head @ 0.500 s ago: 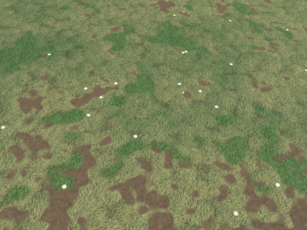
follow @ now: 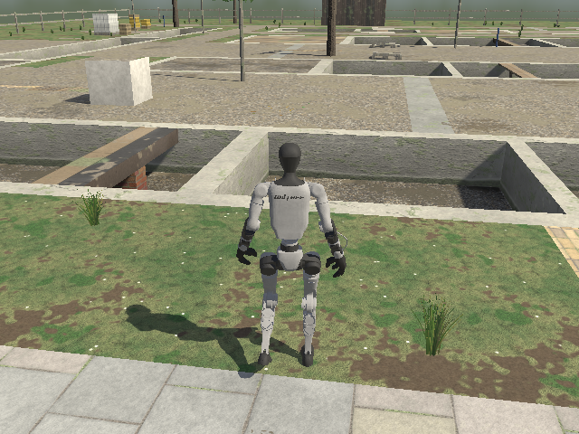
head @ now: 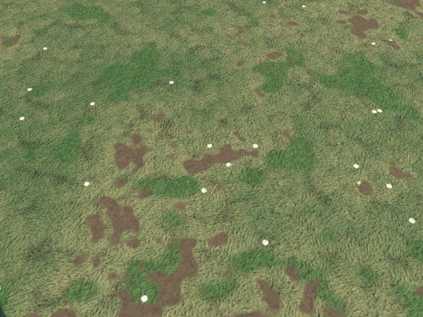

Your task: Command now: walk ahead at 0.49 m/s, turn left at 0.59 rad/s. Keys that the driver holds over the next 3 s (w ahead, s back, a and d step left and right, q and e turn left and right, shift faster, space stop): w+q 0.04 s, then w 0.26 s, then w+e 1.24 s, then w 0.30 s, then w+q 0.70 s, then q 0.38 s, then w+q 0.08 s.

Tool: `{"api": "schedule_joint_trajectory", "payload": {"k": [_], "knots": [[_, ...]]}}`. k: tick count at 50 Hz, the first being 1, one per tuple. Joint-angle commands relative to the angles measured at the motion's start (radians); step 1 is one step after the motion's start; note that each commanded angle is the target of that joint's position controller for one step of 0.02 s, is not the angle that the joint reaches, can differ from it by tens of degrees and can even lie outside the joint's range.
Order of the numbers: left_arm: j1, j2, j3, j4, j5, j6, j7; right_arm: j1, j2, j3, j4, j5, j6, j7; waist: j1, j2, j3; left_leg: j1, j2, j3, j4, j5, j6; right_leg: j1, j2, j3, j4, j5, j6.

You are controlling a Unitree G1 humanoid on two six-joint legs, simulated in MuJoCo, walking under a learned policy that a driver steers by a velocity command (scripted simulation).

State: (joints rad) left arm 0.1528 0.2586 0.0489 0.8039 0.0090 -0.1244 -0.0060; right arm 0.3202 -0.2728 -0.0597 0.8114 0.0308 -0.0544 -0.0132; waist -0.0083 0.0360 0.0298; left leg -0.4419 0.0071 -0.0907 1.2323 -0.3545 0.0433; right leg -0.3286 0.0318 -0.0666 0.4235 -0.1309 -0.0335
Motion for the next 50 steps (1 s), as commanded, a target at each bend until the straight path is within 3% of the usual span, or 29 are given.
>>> {"api": "schedule_joint_trajectory", "payload": {"k": [1, 5, 10, 14, 16, 17, 18, 19, 20, 21, 22, 23, 24, 25, 27, 30, 35, 40, 41, 43, 44, 45, 46, 47, 48, 49, 50], "knots": [[0.031, 0.085, 0.024, -0.02, 0.0, -0.014, -0.005, 0.033, -0.034, -0.015, -0.082, 0.004, 0.006, 0.005, 0.0, -0.113, -0.049, -0.179, 0.122, -0.025, -0.004, 0.057, -0.002, 0.165, -0.283, 0.26, -0.268, 0.022, -0.169], [0.081, 0.135, 0.042, 0.023, -0.006, -0.022, -0.009, -0.054, -0.019, -0.004, -0.136, -0.013, 0.012, 0.003, 0.008, -0.072, -0.014, -0.258, 0.133, -0.036, -0.163, 0.161, -0.013, 0.17, -0.299, 0.164, -0.313, 0.124, -0.206], [0.113, 0.169, 0.042, 0.046, -0.024, 0.0, -0.008, -0.219, -0.013, 0.014, -0.178, -0.016, -0.016, 0.034, 0.055, -0.073, 0.014, -0.194, 0.105, 0.064, -0.486, 0.36, -0.011, 0.194, -0.253, 0.034, -0.297, 0.154, -0.168], [0.187, 0.202, 0.046, 0.086, -0.041, 0.025, -0.009, -0.317, -0.037, 0.013, -0.228, -0.007, -0.019, 0.051, 0.078, -0.102, 0.039, -0.177, 0.081, 0.1, -0.609, 0.263, 0.012, 0.299, -0.308, 0.053, -0.251, 0.129, -0.146], [0.184, 0.213, 0.045, 0.096, -0.048, 0.041, -0.007, -0.278, -0.064, 0.0, -0.23, -0.013, -0.024, 0.054, 0.033, -0.121, 0.017, -0.073, 0.044, 0.13, -0.675, 0.204, 0.042, 0.324, -0.321, 0.056, -0.164, 0.264, -0.126], [0.173, 0.208, 0.039, 0.099, -0.049, 0.048, -0.007, -0.166, -0.095, -0.021, -0.198, -0.018, -0.027, 0.05, -0.037, -0.113, -0.045, 0.098, 0.006, 0.158, -0.725, 0.227, 0.062, 0.299, -0.285, 0.025, -0.023, 0.417, -0.103], [0.179, 0.173, 0.024, 0.096, -0.039, 0.048, -0.004, 0.007, -0.158, -0.053, -0.147, -0.022, -0.027, 0.039, -0.113, -0.088, -0.154, 0.361, 0.018, 0.131, -0.711, 0.253, 0.09, 0.187, -0.229, -0.013, 0.195, 0.435, -0.068], [0.196, 0.087, -0.007, 0.056, -0.011, 0.038, -0.007, 0.175, -0.267, -0.08, -0.126, -0.042, -0.021, 0.02, -0.15, 0.103, -0.308, 0.692, 0.288, -0.216, -0.732, 0.224, 0.184, -0.117, -0.129, -0.051, 0.59, 0.072, -0.007], [0.255, 0.039, -0.022, 0.055, -0.03, 0.014, -0.009, 0.181, -0.28, -0.075, -0.129, -0.041, -0.023, 0.021, -0.104, 0.264, -0.419, 0.805, 0.444, -0.619, -0.901, 0.141, 0.29, -0.351, -0.004, 0.096, 0.844, -0.439, 0.012], [0.204, 0.147, 0.01, 0.059, -0.063, 0.005, -0.01, 0.142, -0.188, -0.05, -0.13, -0.04, -0.031, 0.028, -0.118, 0.136, -0.311, 0.711, 0.415, -0.523, -0.917, 0.129, 0.249, -0.437, -0.054, 0.192, 0.928, -0.403, 0.001], [0.147, 0.151, 0.015, 0.038, -0.071, 0.006, -0.011, 0.08, -0.143, -0.036, -0.133, -0.034, -0.035, 0.031, -0.088, 0.114, -0.204, 0.593, 0.376, -0.349, -0.921, 0.175, 0.209, -0.457, -0.101, 0.172, 0.909, -0.32, -0.01], [0.122, 0.134, 0.016, 0.04, -0.056, 0.014, -0.005, 0.004, -0.107, -0.026, -0.132, -0.031, -0.04, 0.036, -0.049, 0.051, -0.145, 0.474, 0.326, -0.238, -0.953, 0.22, 0.18, -0.416, -0.143, 0.161, 0.849, -0.237, -0.004], [0.122, 0.131, 0.024, 0.044, -0.043, 0.03, 0.0, -0.047, -0.07, -0.018, -0.133, -0.03, -0.048, 0.039, -0.019, 0.07, -0.103, 0.392, 0.286, -0.148, -0.992, 0.253, 0.159, -0.375, -0.17, 0.166, 0.795, -0.175, 0.0], [0.149, 0.113, 0.025, 0.054, -0.043, 0.047, -0.001, -0.074, -0.057, -0.017, -0.127, -0.036, -0.057, 0.04, 0.007, 0.084, -0.086, 0.333, 0.267, -0.089, -1.028, 0.279, 0.149, -0.318, -0.18, 0.17, 0.778, -0.128, 0.005], [0.162, 0.075, 0.023, 0.057, -0.045, 0.07, -0.003, -0.076, -0.061, -0.024, -0.103, -0.045, -0.074, 0.035, 0.027, 0.052, -0.062, 0.295, 0.257, -0.003, -1.068, 0.385, 0.154, -0.305, -0.172, 0.173, 0.762, -0.07, 0.014], [0.102, 0.059, 0.026, 0.032, -0.041, 0.08, 0.0, -0.045, -0.073, -0.033, -0.067, -0.053, -0.077, 0.016, 0.022, 0.025, -0.015, 0.323, 0.253, 0.097, -1.09, 0.45, 0.147, -0.392, -0.159, 0.202, 0.666, 0.039, 0.023], [-0.047, 0.033, 0.014, -0.025, -0.026, 0.075, -0.027, -0.017, -0.11, -0.044, -0.033, -0.044, -0.066, -0.006, -0.022, 0.011, 0.042, 0.371, 0.251, 0.22, -1.116, 0.424, 0.12, -0.402, -0.14, 0.129, 0.39, 0.217, 0.016], [-0.179, 0.024, 0.005, -0.106, -0.029, 0.072, -0.059, 0.05, -0.135, -0.055, 0.011, -0.025, -0.036, -0.013, -0.065, 0.003, 0.086, 0.527, 0.296, 0.28, -1.05, 0.515, 0.106, -0.45, -0.129, 0.044, 0.264, 0.124, -0.027], [-0.186, 0.028, 0.007, -0.119, -0.031, 0.072, -0.065, 0.046, -0.143, -0.057, 0.013, -0.021, -0.029, -0.013, -0.058, 0.01, 0.081, 0.546, 0.3, 0.293, -1.018, 0.589, 0.097, -0.431, -0.116, 0.022, 0.249, 0.08, -0.041], [-0.147, 0.056, 0.021, -0.133, -0.035, 0.075, -0.07, 0.021, -0.175, -0.063, 0.006, -0.016, -0.016, -0.018, -0.016, 0.048, 0.025, 0.561, 0.296, 0.321, -0.899, 0.925, 0.076, -0.304, -0.053, -0.045, 0.243, -0.017, -0.078], [-0.076, 0.083, 0.036, -0.125, -0.039, 0.077, -0.068, 0.006, -0.191, -0.066, 0.002, -0.013, -0.008, -0.022, 0.028, 0.07, -0.025, 0.557, 0.29, 0.331, -0.789, 1.084, 0.064, -0.202, -0.01, -0.072, 0.248, -0.067, -0.101], [0.056, 0.129, 0.062, -0.098, -0.042, 0.078, -0.062, -0.016, -0.203, -0.067, -0.003, -0.008, -0.001, -0.023, 0.106, 0.068, -0.098, 0.512, 0.265, 0.346, -0.608, 1.138, 0.043, -0.018, 0.034, -0.083, 0.199, -0.05, -0.134], [0.217, 0.201, 0.099, -0.059, -0.038, 0.084, -0.044, -0.021, -0.199, -0.062, -0.013, -0.008, -0.005, -0.026, 0.185, 0.022, -0.182, 0.337, 0.22, 0.35, -0.347, 0.961, -0.001, 0.27, 0.032, -0.005, 0.134, 0.005, -0.176], [0.257, 0.316, 0.122, -0.049, -0.037, 0.088, -0.024, 0.057, -0.051, -0.021, -0.057, -0.052, -0.025, -0.014, 0.099, -0.259, -0.249, -0.101, 0.066, 0.312, 0.034, 0.029, -0.066, 0.615, -0.235, 0.467, 0.112, 0.006, -0.316], [0.269, 0.302, 0.107, -0.084, -0.026, 0.071, -0.03, 0.033, -0.053, -0.004, -0.091, -0.021, -0.074, 0.001, 0.1, -0.234, -0.432, -0.294, -0.062, 0.045, 0.232, -0.26, -0.069, 0.762, -0.382, 0.941, -0.094, -0.173, -0.454], [0.256, 0.222, 0.087, -0.078, -0.019, 0.061, -0.033, -0.101, -0.121, -0.022, -0.119, 0.018, -0.101, 0.011, 0.143, -0.134, -0.322, -0.398, -0.001, -0.022, 0.233, -0.168, -0.04, 0.709, -0.354, 0.821, -0.142, -0.135, -0.378], [0.199, 0.18, 0.076, -0.083, -0.027, 0.053, -0.033, -0.131, -0.116, -0.017, -0.131, 0.017, -0.111, 0.01, 0.105, -0.088, -0.21, -0.395, 0.044, -0.014, 0.146, -0.075, -0.019, 0.563, -0.313, 0.673, -0.135, -0.062, -0.337]]}}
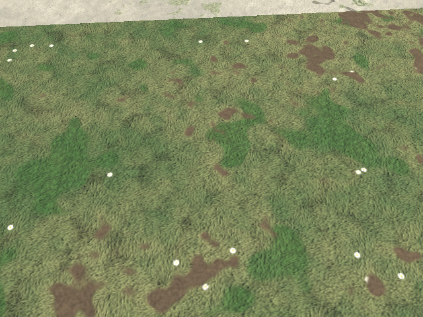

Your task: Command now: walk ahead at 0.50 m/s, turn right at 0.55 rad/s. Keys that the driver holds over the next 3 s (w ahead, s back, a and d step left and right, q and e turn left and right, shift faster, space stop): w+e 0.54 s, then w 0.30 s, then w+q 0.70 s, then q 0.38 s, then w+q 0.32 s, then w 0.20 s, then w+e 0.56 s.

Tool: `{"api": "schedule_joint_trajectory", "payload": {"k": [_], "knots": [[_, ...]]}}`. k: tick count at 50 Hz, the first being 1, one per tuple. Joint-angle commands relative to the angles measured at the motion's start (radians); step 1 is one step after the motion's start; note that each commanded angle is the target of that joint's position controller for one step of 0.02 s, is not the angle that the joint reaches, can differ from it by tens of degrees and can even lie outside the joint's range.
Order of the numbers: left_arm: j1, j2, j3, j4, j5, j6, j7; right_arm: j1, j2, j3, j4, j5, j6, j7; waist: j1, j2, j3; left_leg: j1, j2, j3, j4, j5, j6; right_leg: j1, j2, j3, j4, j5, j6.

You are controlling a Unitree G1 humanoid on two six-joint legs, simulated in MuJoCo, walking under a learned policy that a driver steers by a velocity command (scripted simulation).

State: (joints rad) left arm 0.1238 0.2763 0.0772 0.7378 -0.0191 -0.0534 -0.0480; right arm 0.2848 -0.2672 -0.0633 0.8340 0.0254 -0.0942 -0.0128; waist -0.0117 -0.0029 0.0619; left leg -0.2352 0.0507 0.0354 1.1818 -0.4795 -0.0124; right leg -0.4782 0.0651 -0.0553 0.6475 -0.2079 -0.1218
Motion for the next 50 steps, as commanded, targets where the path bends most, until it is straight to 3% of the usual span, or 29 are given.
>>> {"api": "schedule_joint_trajectory", "payload": {"k": [1, 2, 3, 7, 11, 14, 17, 19, 20, 21, 22, 23, 24, 25, 26, 27, 29, 31, 34, 37, 41, 43, 44, 45, 46, 47, 48, 49, 50], "knots": [[0.146, 0.126, 0.036, -0.034, -0.004, -0.021, 0.01, -0.092, -0.121, -0.017, -0.138, -0.004, -0.07, 0.0, 0.054, 0.019, -0.172, -0.534, 0.042, -0.134, 0.109, 0.107, 0.033, 0.554, -0.3, 0.547, -0.359, 0.115, -0.211], [0.095, 0.094, 0.025, -0.053, 0.003, -0.022, 0.013, -0.074, -0.136, -0.027, -0.132, -0.024, -0.059, -0.004, 0.017, 0.01, -0.145, -0.457, 0.067, -0.136, 0.044, 0.143, 0.026, 0.442, -0.266, 0.473, -0.377, 0.202, -0.196], [0.08, 0.09, 0.022, -0.066, 0.01, -0.023, 0.017, -0.058, -0.136, -0.032, -0.133, -0.029, -0.043, -0.002, -0.005, -0.002, -0.135, -0.404, 0.076, -0.136, 0.009, 0.163, 0.016, 0.375, -0.245, 0.444, -0.399, 0.239, -0.192], [0.127, 0.143, 0.036, -0.061, 0.003, -0.027, 0.041, -0.121, -0.086, -0.019, -0.17, -0.045, -0.012, -0.006, -0.003, -0.014, -0.091, -0.397, 0.057, -0.091, -0.193, 0.282, -0.041, 0.252, -0.197, 0.335, -0.425, 0.378, -0.181], [0.187, 0.148, 0.036, -0.049, -0.006, -0.012, 0.057, -0.276, -0.053, -0.002, -0.209, -0.037, -0.017, 0.006, 0.061, -0.07, -0.074, -0.338, -0.01, -0.077, -0.51, 0.525, -0.049, 0.225, -0.133, 0.29, -0.393, 0.266, -0.113], [0.231, 0.153, 0.037, -0.038, -0.01, -0.003, 0.06, -0.35, -0.071, -0.004, -0.233, -0.021, -0.028, 0.022, 0.092, -0.093, -0.07, -0.298, -0.044, -0.085, -0.621, 0.558, -0.042, 0.262, -0.159, 0.356, -0.356, 0.185, -0.1], [0.241, 0.149, 0.037, -0.037, -0.01, 0.006, 0.067, -0.348, -0.109, -0.019, -0.243, -0.017, -0.045, 0.035, 0.077, -0.11, -0.074, -0.267, -0.056, -0.112, -0.694, 0.47, -0.011, 0.351, -0.197, 0.456, -0.275, 0.149, -0.084], [0.206, 0.142, 0.037, -0.05, -0.007, 0.011, 0.068, -0.247, -0.132, -0.035, -0.221, -0.016, -0.055, 0.033, 0.015, -0.138, -0.099, -0.135, -0.063, -0.094, -0.744, 0.425, 0.027, 0.355, -0.185, 0.481, -0.195, 0.208, -0.057], [0.19, 0.108, 0.025, -0.063, -0.003, 0.009, 0.065, -0.142, -0.162, -0.05, -0.202, -0.028, -0.061, 0.026, -0.039, -0.121, -0.172, 0.045, -0.023, -0.113, -0.753, 0.434, 0.065, 0.312, -0.133, 0.444, -0.065, 0.254, -0.025], [0.19, 0.05, 0.002, -0.088, 0.016, 0.004, 0.061, 0.018, -0.221, -0.065, -0.191, -0.042, -0.059, 0.016, -0.101, -0.006, -0.318, 0.316, 0.154, -0.285, -0.735, 0.384, 0.131, 0.176, -0.065, 0.352, 0.219, 0.095, 0.015], [0.35, 0.0, -0.015, -0.112, -0.016, -0.005, 0.06, 0.092, -0.287, -0.079, -0.152, -0.053, -0.047, 0.023, -0.023, 0.351, -0.419, 0.61, 0.374, -0.766, -0.824, 0.195, 0.305, -0.192, 0.061, 0.243, 0.529, -0.393, 0.077], [0.344, 0.112, 0.002, -0.081, -0.031, -0.005, 0.064, 0.071, -0.186, -0.06, -0.167, -0.028, -0.042, 0.026, -0.048, 0.248, -0.351, 0.57, 0.383, -0.836, -0.866, -0.03, 0.291, -0.32, -0.031, 0.264, 0.664, -0.359, 0.091], [0.227, 0.167, 0.017, -0.092, -0.021, 0.002, 0.063, 0.029, -0.121, -0.042, -0.178, -0.024, -0.033, 0.019, -0.078, 0.139, -0.221, 0.446, 0.332, -0.657, -0.878, -0.011, 0.24, -0.344, -0.066, 0.24, 0.691, -0.258, 0.098], [0.171, 0.156, 0.018, -0.106, -0.007, 0.007, 0.063, -0.02, -0.108, -0.033, -0.18, -0.032, -0.025, 0.018, -0.06, 0.067, -0.148, 0.315, 0.286, -0.523, -0.895, 0.117, 0.21, -0.308, -0.1, 0.209, 0.671, -0.184, 0.104], [0.137, 0.142, 0.02, -0.12, 0.003, 0.007, 0.059, -0.048, -0.091, -0.026, -0.172, -0.036, -0.02, 0.018, -0.041, 0.063, -0.092, 0.22, 0.245, -0.431, -0.919, 0.22, 0.201, -0.286, -0.125, 0.206, 0.624, -0.139, 0.107], [0.143, 0.122, 0.021, -0.125, -0.003, 0.011, 0.052, -0.062, -0.081, -0.021, -0.166, -0.041, -0.021, 0.017, -0.017, 0.088, -0.073, 0.157, 0.214, -0.351, -0.945, 0.281, 0.187, -0.241, -0.15, 0.199, 0.592, -0.113, 0.105], [0.156, 0.071, 0.01, -0.125, -0.009, 0.019, 0.047, -0.047, -0.081, -0.022, -0.141, -0.035, -0.03, 0.023, -0.004, 0.107, -0.066, 0.101, 0.188, -0.269, -0.988, 0.348, 0.202, -0.203, -0.155, 0.174, 0.536, -0.1, 0.107], [0.128, 0.047, 0.001, -0.136, -0.001, 0.021, 0.048, -0.031, -0.11, -0.03, -0.114, -0.031, -0.037, 0.027, 0.001, 0.087, -0.054, 0.093, 0.196, -0.219, -1.017, 0.424, 0.227, -0.222, -0.155, 0.174, 0.45, -0.068, 0.114], [0.061, 0.037, -0.011, -0.146, 0.007, 0.011, 0.039, -0.026, -0.141, -0.036, -0.087, -0.024, -0.032, 0.027, -0.007, 0.067, -0.052, 0.124, 0.191, -0.141, -1.032, 0.507, 0.231, -0.228, -0.164, 0.152, 0.271, 0.064, 0.12], [-0.043, 0.022, -0.024, -0.162, 0.007, -0.007, 0.022, 0.002, -0.164, -0.037, -0.061, -0.01, -0.017, 0.024, -0.044, 0.065, -0.034, 0.124, 0.163, -0.065, -1.027, 0.527, 0.205, -0.163, -0.154, 0.086, 0.085, 0.188, 0.116], [-0.143, 0.039, -0.022, -0.201, -0.005, -0.015, 0.007, 0.077, -0.195, -0.04, -0.016, 0.004, 0.003, 0.025, -0.071, 0.086, -0.009, 0.205, 0.208, -0.07, -0.997, 0.533, 0.191, -0.128, -0.128, 0.051, -0.04, 0.14, 0.09], [-0.132, 0.061, -0.013, -0.207, -0.001, -0.019, 0.004, 0.082, -0.207, -0.041, 0.0, 0.012, 0.016, 0.023, -0.043, 0.104, -0.014, 0.239, 0.227, -0.079, -0.94, 0.644, 0.176, -0.061, -0.104, 0.035, -0.095, 0.073, 0.059], [-0.057, 0.083, 0.001, -0.189, 0.004, -0.022, 0.007, 0.067, -0.213, -0.039, 0.005, 0.016, 0.022, 0.02, 0.014, 0.105, -0.054, 0.228, 0.209, -0.061, -0.851, 0.789, 0.159, 0.066, -0.074, 0.013, -0.147, 0.085, 0.039], [0.089, 0.128, 0.027, -0.142, 0.01, -0.023, 0.015, 0.069, -0.197, -0.03, 0.008, 0.015, 0.024, 0.018, 0.086, 0.087, -0.142, 0.172, 0.161, -0.024, -0.683, 0.886, 0.133, 0.288, -0.052, 0.002, -0.173, 0.117, 0.013], [0.275, 0.204, 0.053, -0.109, 0.025, -0.019, 0.03, 0.057, -0.148, -0.007, -0.016, -0.006, 0.019, 0.017, 0.164, 0.009, -0.285, -0.033, 0.108, 0.011, -0.396, 0.665, 0.088, 0.599, -0.216, 0.174, -0.136, 0.156, -0.045], [0.32, 0.294, 0.064, -0.104, 0.037, -0.014, 0.038, 0.156, -0.023, 0.032, -0.046, -0.018, 0.002, 0.021, 0.105, -0.252, -0.409, -0.41, -0.06, -0.001, -0.035, -0.03, 0.025, 0.883, -0.485, 0.632, -0.228, 0.03, -0.186], [0.339, 0.208, 0.045, -0.102, 0.031, -0.017, 0.037, 0.119, -0.122, 0.008, -0.026, 0.007, -0.012, 0.023, 0.15, -0.177, -0.434, -0.501, -0.043, -0.157, 0.107, -0.103, 0.029, 0.844, -0.493, 0.738, -0.301, -0.065, -0.196], [0.284, 0.163, 0.027, -0.094, 0.023, -0.021, 0.035, 0.048, -0.165, -0.009, -0.053, 0.028, -0.015, 0.025, 0.133, -0.15, -0.281, -0.566, 0.001, -0.15, 0.13, -0.025, 0.036, 0.734, -0.457, 0.57, -0.315, -0.025, -0.154], [0.22, 0.126, 0.015, -0.091, 0.019, -0.025, 0.032, 0.006, -0.156, -0.008, -0.06, 0.02, -0.012, 0.022, 0.1, -0.109, -0.205, -0.543, 0.043, -0.128, 0.088, 0.062, 0.035, 0.608, -0.407, 0.443, -0.34, 0.033, -0.122]]}}
Over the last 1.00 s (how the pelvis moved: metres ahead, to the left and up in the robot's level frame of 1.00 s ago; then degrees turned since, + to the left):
0.53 0.03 -0.02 -13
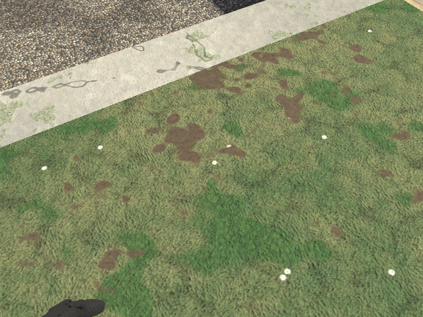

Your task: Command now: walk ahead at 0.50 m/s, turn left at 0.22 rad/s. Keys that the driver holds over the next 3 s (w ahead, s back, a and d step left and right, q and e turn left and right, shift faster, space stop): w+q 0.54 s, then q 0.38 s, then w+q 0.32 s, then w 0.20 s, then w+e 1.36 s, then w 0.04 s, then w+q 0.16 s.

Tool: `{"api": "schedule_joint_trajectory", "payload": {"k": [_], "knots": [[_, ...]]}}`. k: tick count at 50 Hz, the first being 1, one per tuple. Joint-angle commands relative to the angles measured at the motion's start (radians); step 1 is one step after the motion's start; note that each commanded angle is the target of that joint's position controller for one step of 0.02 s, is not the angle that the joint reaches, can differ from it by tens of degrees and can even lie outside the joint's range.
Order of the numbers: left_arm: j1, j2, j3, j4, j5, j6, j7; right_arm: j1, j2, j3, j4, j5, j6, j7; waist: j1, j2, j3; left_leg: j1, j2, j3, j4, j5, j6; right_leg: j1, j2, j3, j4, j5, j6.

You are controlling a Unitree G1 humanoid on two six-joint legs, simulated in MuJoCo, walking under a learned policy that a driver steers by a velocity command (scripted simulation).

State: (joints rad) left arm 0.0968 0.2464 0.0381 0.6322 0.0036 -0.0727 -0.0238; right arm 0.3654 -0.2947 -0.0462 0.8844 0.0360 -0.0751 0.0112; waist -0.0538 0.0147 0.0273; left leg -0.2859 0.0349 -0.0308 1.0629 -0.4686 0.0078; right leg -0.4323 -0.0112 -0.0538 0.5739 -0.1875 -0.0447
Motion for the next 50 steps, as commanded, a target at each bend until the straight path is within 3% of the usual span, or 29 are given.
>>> {"api": "schedule_joint_trajectory", "payload": {"k": [1, 3, 6, 12, 15, 18, 20, 21, 22, 23, 24, 25, 26, 27, 28, 29, 30, 32, 34, 37, 40, 43, 44, 45, 46, 47, 48, 49, 50], "knots": [[0.189, 0.123, 0.046, 0.017, -0.002, -0.01, 0.004, -0.093, -0.12, -0.029, -0.11, -0.006, -0.023, -0.005, 0.11, -0.116, -0.113, -0.459, 0.084, -0.058, 0.16, 0.114, 0.009, 0.456, -0.292, 0.357, -0.304, 0.051, -0.18], [0.135, 0.093, 0.043, 0.027, 0.006, -0.03, 0.0, -0.047, -0.085, -0.031, -0.094, -0.004, 0.009, -0.006, 0.055, -0.132, -0.077, -0.356, 0.107, -0.069, 0.123, 0.195, 0.0, 0.329, -0.257, 0.245, -0.38, 0.111, -0.164], [0.128, 0.111, 0.055, 0.062, 0.012, -0.05, 0.009, -0.07, -0.047, -0.028, -0.105, -0.006, 0.035, -0.009, 0.034, -0.086, -0.027, -0.382, 0.106, -0.085, 0.07, 0.274, -0.017, 0.281, -0.256, 0.127, -0.434, 0.223, -0.164], [0.166, 0.154, 0.068, 0.112, 0.009, -0.041, 0.033, -0.235, -0.018, -0.016, -0.16, -0.016, 0.031, 0.018, 0.083, -0.061, 0.033, -0.408, 0.085, -0.032, -0.245, 0.533, -0.01, 0.333, -0.234, -0.057, -0.456, 0.256, -0.124], [0.218, 0.178, 0.077, 0.142, -0.003, -0.026, 0.038, -0.334, -0.01, -0.008, -0.207, -0.016, 0.03, 0.036, 0.122, -0.046, 0.068, -0.434, 0.078, 0.014, -0.349, 0.519, 0.014, 0.419, -0.264, -0.096, -0.439, 0.269, -0.115], [0.237, 0.198, 0.085, 0.164, -0.018, -0.003, 0.04, -0.379, -0.022, -0.011, -0.249, -0.015, 0.031, 0.053, 0.123, -0.059, 0.073, -0.435, 0.055, 0.064, -0.405, 0.41, 0.051, 0.518, -0.289, -0.127, -0.368, 0.392, -0.095], [0.219, 0.229, 0.091, 0.161, -0.023, 0.011, 0.046, -0.338, -0.051, -0.027, -0.26, -0.014, 0.035, 0.058, 0.081, -0.096, 0.017, -0.32, -0.008, 0.126, -0.411, 0.308, 0.09, 0.547, -0.288, -0.155, -0.242, 0.726, -0.071], [0.207, 0.243, 0.094, 0.158, -0.026, 0.02, 0.05, -0.256, -0.079, -0.044, -0.247, -0.012, 0.038, 0.056, 0.032, -0.111, -0.036, -0.21, -0.052, 0.154, -0.413, 0.263, 0.114, 0.543, -0.278, -0.169, -0.117, 0.877, -0.058], [0.187, 0.245, 0.092, 0.154, -0.032, 0.027, 0.053, -0.109, -0.126, -0.072, -0.212, -0.009, 0.039, 0.048, -0.054, -0.097, -0.112, 0.0, -0.1, 0.164, -0.479, 0.308, 0.149, 0.477, -0.244, -0.195, 0.082, 0.899, -0.03], [0.197, 0.22, 0.08, 0.14, -0.018, 0.021, 0.058, 0.054, -0.209, -0.11, -0.172, -0.01, 0.048, 0.027, -0.124, -0.02, -0.201, 0.309, -0.042, 0.018, -0.511, 0.345, 0.199, 0.249, -0.203, -0.194, 0.372, 0.644, 0.019], [0.287, 0.06, 0.032, 0.084, 0.02, -0.006, 0.044, 0.03, -0.321, -0.125, -0.176, -0.004, 0.044, 0.017, 0.004, 0.259, -0.262, 0.625, 0.221, -0.548, -0.594, 0.216, 0.379, -0.218, 0.006, -0.118, 0.735, -0.329, 0.088], [0.201, 0.121, 0.033, 0.071, -0.015, -0.05, 0.029, 0.064, -0.256, -0.102, -0.21, -0.015, 0.028, 0.022, -0.061, 0.146, -0.412, 0.698, 0.3, -0.818, -0.747, 0.108, 0.43, -0.328, 0.041, 0.135, 0.85, -0.417, 0.072], [0.1, 0.168, 0.046, 0.04, -0.052, -0.069, 0.021, 0.037, -0.194, -0.086, -0.2, -0.023, 0.016, 0.025, -0.077, 0.092, -0.279, 0.624, 0.276, -0.675, -0.771, 0.172, 0.374, -0.414, -0.008, 0.152, 0.837, -0.325, 0.048], [0.085, 0.157, 0.04, 0.037, -0.042, -0.08, 0.025, -0.021, -0.163, -0.077, -0.206, -0.015, 0.009, 0.024, -0.034, 0.028, -0.186, 0.477, 0.232, -0.546, -0.765, 0.256, 0.338, -0.39, -0.053, 0.146, 0.751, -0.237, 0.032], [0.083, 0.163, 0.046, 0.049, -0.014, -0.079, 0.034, -0.107, -0.131, -0.066, -0.225, -0.019, 0.009, 0.022, 0.014, -0.003, -0.115, 0.321, 0.195, -0.443, -0.764, 0.439, 0.309, -0.322, -0.082, 0.141, 0.668, -0.191, 0.04], [0.104, 0.179, 0.056, 0.054, 0.001, -0.066, 0.037, -0.157, -0.107, -0.057, -0.249, -0.033, 0.009, 0.016, 0.053, 0.007, -0.094, 0.212, 0.171, -0.368, -0.771, 0.625, 0.299, -0.238, -0.101, 0.144, 0.629, -0.17, 0.051], [0.119, 0.178, 0.059, 0.053, 0.008, -0.051, 0.038, -0.174, -0.109, -0.057, -0.26, -0.038, 0.011, 0.012, 0.075, 0.012, -0.09, 0.148, 0.156, -0.33, -0.775, 0.752, 0.297, -0.187, -0.1, 0.139, 0.6, -0.167, 0.065], [0.128, 0.142, 0.051, 0.05, 0.015, -0.025, 0.043, -0.171, -0.136, -0.065, -0.254, -0.036, 0.011, 0.0, 0.091, 0.001, -0.085, 0.061, 0.126, -0.243, -0.768, 0.95, 0.293, -0.146, -0.078, 0.108, 0.505, -0.137, 0.097], [0.081, 0.11, 0.039, 0.035, 0.018, -0.013, 0.047, -0.156, -0.162, -0.074, -0.244, -0.029, 0.022, -0.016, 0.081, 0.021, -0.084, 0.012, 0.076, -0.178, -0.748, 0.999, 0.262, -0.12, -0.037, 0.085, 0.358, -0.036, 0.118], [-0.006, 0.094, 0.027, 0.019, 0.01, -0.009, 0.037, -0.128, -0.16, -0.075, -0.234, -0.013, 0.053, -0.037, 0.041, 0.075, -0.125, 0.004, 0.025, -0.159, -0.702, 0.886, 0.195, -0.038, 0.022, 0.081, 0.144, 0.163, 0.124], [-0.073, 0.117, 0.032, 0.0, 0.0, -0.005, 0.024, -0.101, -0.155, -0.074, -0.229, -0.013, 0.076, -0.047, 0.016, 0.094, -0.131, 0.057, 0.045, -0.249, -0.65, 0.739, 0.171, -0.022, 0.051, 0.112, 0.023, 0.185, 0.12], [-0.041, 0.156, 0.05, 0.001, 0.005, -0.016, 0.019, -0.134, -0.139, -0.07, -0.249, -0.017, 0.084, -0.053, 0.047, 0.119, -0.122, 0.12, 0.057, -0.367, -0.554, 0.641, 0.149, 0.014, 0.049, 0.147, -0.082, 0.133, 0.085], [0.0, 0.159, 0.054, 0.009, 0.01, -0.025, 0.02, -0.165, -0.127, -0.066, -0.262, -0.015, 0.083, -0.053, 0.081, 0.117, -0.127, 0.109, 0.025, -0.368, -0.494, 0.594, 0.123, 0.09, 0.032, 0.136, -0.168, 0.227, 0.062], [0.047, 0.202, 0.064, 0.009, 0.027, -0.03, 0.029, -0.162, -0.082, -0.052, -0.283, -0.026, 0.078, -0.051, 0.089, 0.052, -0.197, 0.046, -0.037, -0.322, -0.343, 0.47, 0.082, 0.261, -0.091, 0.217, -0.17, 0.443, 0.008], [0.06, 0.245, 0.066, -0.005, 0.049, -0.02, 0.039, -0.02, -0.024, -0.036, -0.28, -0.043, 0.073, -0.048, 0.019, -0.182, -0.281, -0.159, -0.163, -0.209, -0.108, -0.119, 0.017, 0.517, -0.331, 0.448, -0.115, 0.868, -0.135], [0.12, 0.229, 0.072, 0.022, 0.029, 0.0, 0.037, 0.079, -0.094, -0.041, -0.273, -0.025, 0.073, -0.04, 0.009, -0.321, -0.374, -0.305, -0.143, -0.147, 0.081, -0.276, -0.017, 0.596, -0.474, 0.709, -0.162, 0.582, -0.266], [0.097, 0.167, 0.058, 0.001, 0.007, 0.009, 0.038, 0.042, -0.166, -0.063, -0.25, -0.013, 0.083, -0.039, 0.038, -0.188, -0.295, -0.367, -0.08, -0.146, 0.166, -0.177, -0.043, 0.536, -0.403, 0.66, -0.205, 0.222, -0.236], [0.085, 0.134, 0.049, -0.001, 0.005, 0.021, 0.041, -0.049, -0.181, -0.07, -0.261, -0.01, 0.098, -0.04, 0.065, -0.127, -0.217, -0.411, -0.048, -0.107, 0.188, -0.074, -0.054, 0.466, -0.33, 0.545, -0.24, -0.079, -0.179], [0.054, 0.138, 0.046, -0.002, 0.004, 0.03, 0.043, -0.086, -0.172, -0.071, -0.273, -0.014, 0.111, -0.041, 0.061, -0.127, -0.155, -0.416, -0.028, -0.077, 0.182, -0.024, -0.062, 0.375, -0.286, 0.482, -0.283, -0.203, -0.149]]}}
Over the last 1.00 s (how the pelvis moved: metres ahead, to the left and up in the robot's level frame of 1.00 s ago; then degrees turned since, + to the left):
0.51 -0.11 0.01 -23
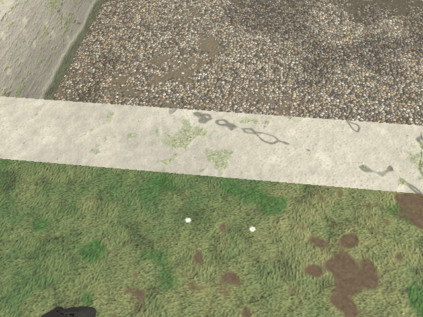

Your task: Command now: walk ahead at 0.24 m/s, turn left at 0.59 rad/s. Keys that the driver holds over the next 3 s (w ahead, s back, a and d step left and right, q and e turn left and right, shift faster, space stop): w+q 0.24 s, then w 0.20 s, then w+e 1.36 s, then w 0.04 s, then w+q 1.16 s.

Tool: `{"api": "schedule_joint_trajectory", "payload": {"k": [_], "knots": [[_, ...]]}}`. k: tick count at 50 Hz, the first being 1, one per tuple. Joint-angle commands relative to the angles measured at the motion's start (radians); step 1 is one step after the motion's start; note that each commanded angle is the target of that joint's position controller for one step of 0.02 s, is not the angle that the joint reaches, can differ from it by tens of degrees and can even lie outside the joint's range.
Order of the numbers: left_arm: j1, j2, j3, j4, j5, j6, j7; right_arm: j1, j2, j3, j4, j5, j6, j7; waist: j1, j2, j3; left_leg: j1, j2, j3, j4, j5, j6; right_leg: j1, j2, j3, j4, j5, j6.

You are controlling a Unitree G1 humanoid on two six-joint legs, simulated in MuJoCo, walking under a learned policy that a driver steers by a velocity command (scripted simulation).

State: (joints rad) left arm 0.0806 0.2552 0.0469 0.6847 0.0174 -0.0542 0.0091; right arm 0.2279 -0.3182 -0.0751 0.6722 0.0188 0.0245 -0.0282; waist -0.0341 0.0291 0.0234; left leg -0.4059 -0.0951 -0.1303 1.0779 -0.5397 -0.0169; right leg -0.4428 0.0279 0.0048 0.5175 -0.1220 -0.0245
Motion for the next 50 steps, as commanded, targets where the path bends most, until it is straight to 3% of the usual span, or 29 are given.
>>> {"api": "schedule_joint_trajectory", "payload": {"k": [1, 3, 5, 8, 12, 15, 16, 17, 18, 19, 20, 21, 23, 24, 27, 31, 36, 37, 39, 40, 41, 42, 43, 44, 45, 46, 47, 48, 50], "knots": [[0.045, 0.141, 0.039, -0.05, -0.01, 0.015, 0.014, 0.034, -0.134, -0.041, -0.073, 0.0, 0.016, 0.001, 0.03, -0.164, -0.103, -0.279, 0.125, 0.039, 0.14, 0.08, -0.036, 0.302, -0.3, 0.374, -0.261, -0.306, -0.157], [0.059, 0.155, 0.047, -0.042, -0.005, 0.008, 0.02, 0.037, -0.079, -0.027, -0.078, 0.0, 0.008, 0.011, 0.035, -0.189, -0.078, -0.218, 0.129, 0.093, 0.073, 0.121, -0.025, 0.227, -0.254, 0.26, -0.316, -0.303, -0.148], [0.079, 0.166, 0.055, -0.031, -0.012, -0.004, 0.021, 0.007, -0.057, -0.02, -0.089, -0.002, -0.006, 0.017, 0.052, -0.177, -0.089, -0.211, 0.152, 0.105, -0.013, 0.144, -0.013, 0.245, -0.275, 0.219, -0.34, -0.293, -0.166], [0.079, 0.194, 0.069, -0.019, -0.023, -0.014, 0.014, -0.023, -0.045, -0.011, -0.098, -0.007, -0.018, 0.028, 0.057, -0.162, -0.1, -0.154, 0.181, 0.114, -0.157, 0.194, 0.009, 0.242, -0.307, 0.164, -0.36, -0.278, -0.178], [0.067, 0.222, 0.081, -0.001, -0.036, -0.012, -0.008, -0.014, -0.055, -0.012, -0.082, -0.003, -0.021, 0.041, 0.049, -0.169, -0.083, -0.022, 0.168, 0.166, -0.322, 0.232, 0.035, 0.199, -0.314, 0.073, -0.361, -0.269, -0.161], [0.067, 0.212, 0.073, 0.025, -0.052, 0.0, -0.023, 0.046, -0.038, -0.011, -0.053, -0.006, -0.027, 0.046, 0.007, -0.13, -0.073, 0.14, 0.132, 0.211, -0.508, 0.279, 0.071, 0.148, -0.305, 0.029, -0.292, -0.343, -0.134], [0.072, 0.184, 0.063, 0.034, -0.047, 0.004, -0.027, 0.107, -0.04, -0.015, -0.019, -0.009, -0.029, 0.044, -0.014, -0.102, -0.075, 0.24, 0.099, 0.232, -0.549, 0.268, 0.083, 0.096, -0.275, -0.003, -0.227, -0.383, -0.114], [0.068, 0.125, 0.042, 0.038, -0.033, 0.003, -0.032, 0.192, -0.063, -0.026, 0.013, -0.005, -0.031, 0.038, -0.044, -0.041, -0.076, 0.365, 0.113, 0.172, -0.604, 0.221, 0.106, 0.011, -0.224, -0.066, -0.076, -0.384, -0.073], [0.036, 0.04, 0.011, 0.012, 0.001, -0.005, -0.044, 0.291, -0.157, -0.046, 0.018, -0.011, -0.037, 0.025, -0.072, 0.217, -0.08, 0.492, 0.346, -0.191, -0.752, 0.165, 0.18, -0.192, -0.115, -0.168, 0.342, -0.414, 0.016], [0.014, 0.094, 0.026, -0.035, -0.019, -0.023, -0.04, 0.27, -0.256, -0.06, -0.013, -0.016, -0.054, 0.033, -0.053, 0.276, -0.028, 0.487, 0.48, -0.55, -0.881, -0.088, 0.334, -0.47, -0.026, -0.064, 0.537, -0.464, 0.022], [-0.017, 0.167, 0.043, -0.033, -0.047, -0.039, -0.04, 0.246, -0.188, -0.044, -0.024, -0.016, -0.076, 0.039, -0.064, 0.166, 0.009, 0.46, 0.476, -0.525, -0.9, -0.122, 0.339, -0.521, -0.093, 0.024, 0.619, -0.389, -0.003], [-0.004, 0.174, 0.046, -0.025, -0.054, -0.046, -0.043, 0.207, -0.141, -0.027, -0.026, -0.017, -0.09, 0.041, -0.036, 0.148, 0.03, 0.45, 0.443, -0.434, -0.888, -0.054, 0.31, -0.54, -0.12, 0.037, 0.609, -0.273, -0.018], [0.025, 0.163, 0.046, 0.013, -0.025, -0.047, -0.044, 0.136, -0.102, -0.012, -0.037, -0.016, -0.095, 0.04, 0.001, 0.096, 0.021, 0.414, 0.373, -0.262, -0.886, 0.195, 0.253, -0.47, -0.15, 0.041, 0.539, -0.125, -0.007], [0.031, 0.153, 0.045, 0.025, -0.025, -0.042, -0.048, 0.127, -0.094, -0.007, -0.039, -0.021, -0.097, 0.034, 0.009, 0.092, 0.009, 0.402, 0.352, -0.191, -0.897, 0.326, 0.232, -0.428, -0.153, 0.035, 0.515, -0.062, 0.002], [0.017, 0.108, 0.032, 0.035, -0.034, -0.024, -0.051, 0.156, -0.09, -0.008, -0.016, -0.028, -0.105, 0.02, 0.003, 0.052, -0.013, 0.415, 0.319, -0.022, -0.908, 0.599, 0.199, -0.392, -0.129, 0.024, 0.439, 0.082, 0.032], [-0.072, 0.069, 0.015, 0.005, -0.046, -0.017, -0.06, 0.173, -0.093, -0.009, 0.016, -0.033, -0.112, 0.01, -0.027, 0.058, 0.036, 0.359, 0.287, 0.135, -0.95, 0.605, 0.157, -0.298, -0.08, 0.014, 0.223, 0.237, 0.033], [-0.179, 0.051, 0.0, -0.048, -0.044, -0.026, -0.092, 0.217, -0.103, -0.015, 0.07, -0.02, -0.105, 0.004, -0.06, 0.039, 0.094, 0.465, 0.335, 0.207, -0.925, 0.722, 0.144, -0.285, -0.051, -0.033, 0.058, 0.226, -0.014], [-0.185, 0.054, 0.0, -0.057, -0.043, -0.029, -0.1, 0.215, -0.109, -0.017, 0.075, -0.018, -0.099, 0.001, -0.054, 0.044, 0.087, 0.498, 0.343, 0.22, -0.892, 0.83, 0.138, -0.273, -0.038, -0.051, 0.042, 0.187, -0.03], [-0.147, 0.082, 0.013, -0.061, -0.038, -0.029, -0.107, 0.201, -0.136, -0.024, 0.072, -0.018, -0.086, -0.012, -0.018, 0.087, 0.023, 0.563, 0.349, 0.246, -0.764, 1.222, 0.118, -0.187, 0.015, -0.107, 0.05, 0.081, -0.07], [-0.088, 0.109, 0.025, -0.053, -0.037, -0.024, -0.105, 0.194, -0.151, -0.028, 0.069, -0.019, -0.076, -0.02, 0.018, 0.113, -0.027, 0.591, 0.348, 0.257, -0.662, 1.41, 0.106, -0.118, 0.049, -0.131, 0.061, 0.022, -0.091], [0.036, 0.152, 0.046, -0.03, -0.04, -0.02, -0.098, 0.18, -0.165, -0.031, 0.066, -0.022, -0.068, -0.026, 0.085, 0.117, -0.1, 0.563, 0.338, 0.268, -0.493, 1.494, 0.092, 0.04, 0.078, -0.136, 0.048, 0.01, -0.119], [0.192, 0.203, 0.071, -0.002, -0.04, -0.015, -0.081, 0.154, -0.173, -0.03, 0.057, -0.018, -0.07, -0.029, 0.177, 0.081, -0.176, 0.395, 0.309, 0.283, -0.261, 1.394, 0.061, 0.322, 0.059, -0.069, -0.006, 0.087, -0.165], [0.321, 0.299, 0.095, 0.012, -0.029, -0.005, -0.06, 0.228, -0.075, 0.0, 0.017, -0.044, -0.091, -0.016, 0.153, -0.146, -0.319, -0.037, 0.185, 0.266, 0.149, 0.676, 0.0, 0.77, -0.204, 0.346, 0.042, 0.105, -0.314], [0.311, 0.278, 0.085, 0.006, -0.044, -0.009, -0.057, 0.262, -0.035, 0.028, 0.011, -0.039, -0.13, 0.008, 0.121, -0.205, -0.482, -0.273, 0.018, 0.066, 0.393, -0.033, -0.021, 0.945, -0.371, 0.825, -0.118, -0.071, -0.453], [0.298, 0.228, 0.073, 0.009, -0.039, -0.005, -0.047, 0.126, -0.109, 0.006, -0.019, 0.006, -0.158, 0.025, 0.17, -0.125, -0.381, -0.377, 0.087, -0.024, 0.412, 0.03, 0.003, 0.873, -0.33, 0.718, -0.186, -0.154, -0.384], [0.24, 0.197, 0.064, 0.0, -0.042, -0.007, -0.042, 0.051, -0.112, 0.011, -0.05, 0.021, -0.172, 0.029, 0.145, -0.068, -0.23, -0.395, 0.134, -0.003, 0.329, 0.113, 0.021, 0.703, -0.292, 0.58, -0.212, -0.146, -0.339], [0.173, 0.175, 0.055, -0.013, -0.04, -0.009, -0.041, 0.024, -0.102, 0.011, -0.052, 0.001, -0.177, 0.022, 0.091, 0.009, -0.123, -0.357, 0.168, 0.017, 0.227, 0.157, 0.02, 0.518, -0.247, 0.492, -0.24, -0.063, -0.309], [0.126, 0.147, 0.047, -0.028, -0.032, -0.013, -0.039, 0.032, -0.11, 0.002, -0.049, -0.021, -0.169, 0.016, 0.05, 0.0, -0.074, -0.29, 0.195, 0.022, 0.156, 0.191, 0.01, 0.39, -0.209, 0.423, -0.264, 0.024, -0.296], [0.089, 0.143, 0.046, -0.045, -0.026, -0.014, -0.031, 0.076, -0.094, 0.001, -0.049, -0.032, -0.143, 0.014, 0.002, -0.055, -0.045, -0.213, 0.213, 0.036, 0.088, 0.213, -0.018, 0.238, -0.173, 0.372, -0.307, 0.105, -0.306]]}}
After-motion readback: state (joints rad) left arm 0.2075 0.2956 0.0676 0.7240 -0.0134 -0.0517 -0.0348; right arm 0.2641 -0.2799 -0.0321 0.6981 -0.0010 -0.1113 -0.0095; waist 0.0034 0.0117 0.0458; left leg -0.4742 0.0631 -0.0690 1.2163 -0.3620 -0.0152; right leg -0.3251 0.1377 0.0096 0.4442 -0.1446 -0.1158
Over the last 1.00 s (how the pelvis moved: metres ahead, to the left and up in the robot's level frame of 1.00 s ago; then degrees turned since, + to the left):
0.47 0.11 0.00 35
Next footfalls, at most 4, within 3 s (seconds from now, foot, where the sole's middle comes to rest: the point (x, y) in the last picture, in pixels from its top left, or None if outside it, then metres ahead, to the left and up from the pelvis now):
0.34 left None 0.11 0.16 -0.76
0.84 right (212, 303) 0.50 0.03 -0.76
1.28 left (151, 226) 0.78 0.23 -0.76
1.78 right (240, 196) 0.89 -0.09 -0.76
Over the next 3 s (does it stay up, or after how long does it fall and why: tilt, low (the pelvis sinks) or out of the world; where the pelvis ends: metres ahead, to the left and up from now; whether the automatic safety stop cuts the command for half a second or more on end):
stays up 1.06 -0.09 0.00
